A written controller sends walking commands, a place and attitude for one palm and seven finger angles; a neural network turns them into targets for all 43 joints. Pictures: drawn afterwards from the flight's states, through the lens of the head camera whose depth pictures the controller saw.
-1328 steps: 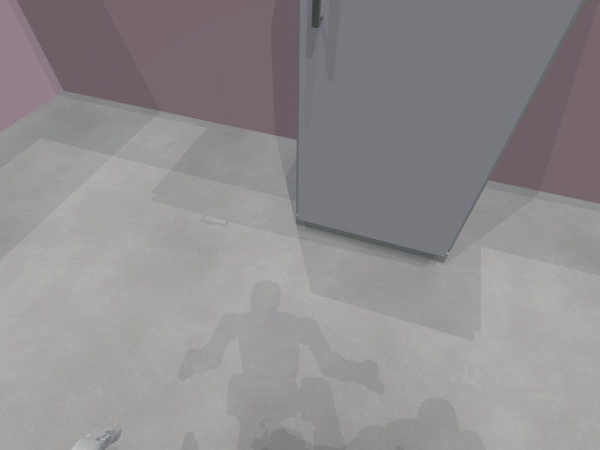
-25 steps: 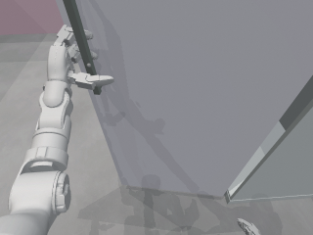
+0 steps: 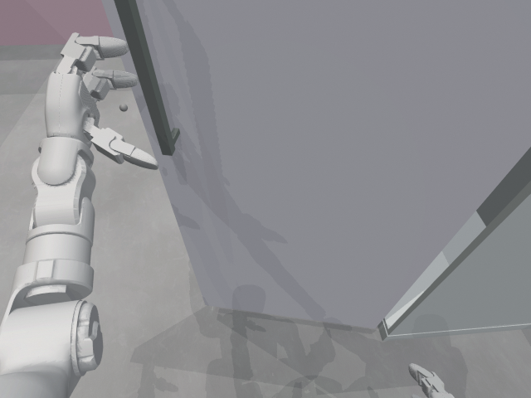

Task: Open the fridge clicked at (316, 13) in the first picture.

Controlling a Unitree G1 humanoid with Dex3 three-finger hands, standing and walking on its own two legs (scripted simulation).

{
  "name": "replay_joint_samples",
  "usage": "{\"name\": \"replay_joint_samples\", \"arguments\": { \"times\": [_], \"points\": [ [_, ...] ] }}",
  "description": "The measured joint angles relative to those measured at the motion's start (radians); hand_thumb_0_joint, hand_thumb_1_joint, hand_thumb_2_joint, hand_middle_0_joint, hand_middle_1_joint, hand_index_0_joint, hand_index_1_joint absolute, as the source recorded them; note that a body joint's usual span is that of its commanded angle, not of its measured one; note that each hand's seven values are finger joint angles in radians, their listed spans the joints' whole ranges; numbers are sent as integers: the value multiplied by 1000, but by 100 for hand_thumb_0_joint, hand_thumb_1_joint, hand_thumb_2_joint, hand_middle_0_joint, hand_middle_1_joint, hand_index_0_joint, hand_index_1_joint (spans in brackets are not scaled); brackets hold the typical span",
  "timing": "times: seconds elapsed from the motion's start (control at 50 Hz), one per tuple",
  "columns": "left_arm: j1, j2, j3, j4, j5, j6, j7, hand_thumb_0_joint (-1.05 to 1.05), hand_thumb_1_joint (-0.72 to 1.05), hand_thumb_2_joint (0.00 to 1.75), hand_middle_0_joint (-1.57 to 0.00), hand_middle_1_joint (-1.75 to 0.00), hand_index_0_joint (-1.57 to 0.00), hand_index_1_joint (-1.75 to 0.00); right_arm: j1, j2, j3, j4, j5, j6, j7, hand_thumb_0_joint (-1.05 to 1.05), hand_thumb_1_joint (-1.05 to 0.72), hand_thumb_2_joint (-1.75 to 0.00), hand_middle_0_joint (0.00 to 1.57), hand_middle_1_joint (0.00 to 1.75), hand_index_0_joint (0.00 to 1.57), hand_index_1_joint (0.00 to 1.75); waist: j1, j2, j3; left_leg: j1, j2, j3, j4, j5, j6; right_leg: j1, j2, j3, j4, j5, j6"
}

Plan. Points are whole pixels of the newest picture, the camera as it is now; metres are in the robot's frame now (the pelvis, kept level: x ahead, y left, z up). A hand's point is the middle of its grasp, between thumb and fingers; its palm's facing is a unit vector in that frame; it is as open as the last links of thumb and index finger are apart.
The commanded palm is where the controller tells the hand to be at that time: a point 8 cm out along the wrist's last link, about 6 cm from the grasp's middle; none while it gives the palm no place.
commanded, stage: slip the hand off the handle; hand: left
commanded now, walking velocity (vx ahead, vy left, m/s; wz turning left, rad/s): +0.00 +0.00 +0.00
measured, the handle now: (150, 63) +0.48 +0.17 +0.26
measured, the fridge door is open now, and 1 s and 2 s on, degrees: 78 76 76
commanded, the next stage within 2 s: draw the hand back to the body in 1.12 s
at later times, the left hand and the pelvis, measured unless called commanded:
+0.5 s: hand (79, 108) +0.42 +0.25 +0.23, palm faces +0.08 -0.98 -0.16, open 14.7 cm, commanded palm +0.38 +0.29 +0.23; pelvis +0.02 +0.03 +0.00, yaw +1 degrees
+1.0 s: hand (49, 157) +0.33 +0.25 +0.23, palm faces +0.12 -0.98 -0.17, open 14.7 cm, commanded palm +0.30 +0.29 +0.23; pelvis +0.01 +0.01 +0.00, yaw +2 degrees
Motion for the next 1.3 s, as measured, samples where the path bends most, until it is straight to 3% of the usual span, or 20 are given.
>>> {"name": "replay_joint_samples", "arguments": {
  "times": [0.22,0.44,0.56,0.72,1.26,1.3],
  "points": [
    [25,-5,-39,-75,-37,57,-57,-1,-56,20,-26,-116,-25,-115,-7,14,21,2,4,-2,-11,1,-90,-90,20,30,20,30,42,1,-18,-1,-28,-25,26,-32,23,24,-28,-24,0,-28,26],
    [54,-4,-16,-113,-39,82,-67,-1,-56,20,-25,-116,-25,-115,3,21,26,0,-5,13,-6,1,-90,-90,21,30,20,30,32,11,-33,9,-40,-12,27,-46,37,30,-40,-9,1,-37,43],
    [146,-13,0,-237,-58,98,-78,-1,-56,20,-25,-116,-25,-115,31,17,18,-12,-6,23,5,1,-90,-90,20,30,20,30,38,21,-34,25,-39,-7,18,-44,37,44,-39,-4,-6,-34,44],
    [254,-22,14,-352,-73,151,-77,-1,-56,20,-25,-116,-25,-115,6,14,25,-13,2,32,-12,1,-90,-90,20,30,20,30,53,22,-21,46,-33,-15,19,-37,30,66,-33,-12,-4,-31,34],
    [438,-5,62,-528,-164,174,-172,-1,-56,20,-25,-116,-25,-115,-70,3,50,-30,17,-30,-48,1,-90,-90,20,30,20,30,96,37,-13,70,-12,-57,38,-37,-3,101,-13,-54,16,-46,1],
    [429,4,64,-511,-182,250,-197,-1,-56,20,-25,-116,-26,-115,-69,-1,57,-26,31,-25,-54,1,-90,-90,20,30,20,30,99,41,-13,78,-12,-57,32,-36,-3,109,-13,-54,10,-45,0]
  ]
}}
